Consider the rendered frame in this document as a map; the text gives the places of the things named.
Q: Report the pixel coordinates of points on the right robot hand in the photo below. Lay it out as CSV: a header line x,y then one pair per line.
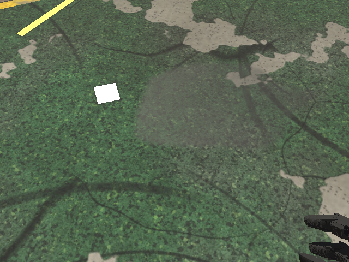
x,y
339,226

